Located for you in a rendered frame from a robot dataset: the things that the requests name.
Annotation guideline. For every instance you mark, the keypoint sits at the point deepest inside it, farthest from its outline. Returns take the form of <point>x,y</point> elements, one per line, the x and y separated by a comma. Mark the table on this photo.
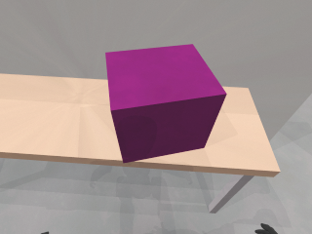
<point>69,120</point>

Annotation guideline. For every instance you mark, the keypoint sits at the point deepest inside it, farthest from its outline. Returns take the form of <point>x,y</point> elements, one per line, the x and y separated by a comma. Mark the carton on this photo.
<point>163,100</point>

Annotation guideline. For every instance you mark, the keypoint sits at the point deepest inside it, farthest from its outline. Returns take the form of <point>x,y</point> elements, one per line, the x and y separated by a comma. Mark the robot right hand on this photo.
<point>266,229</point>

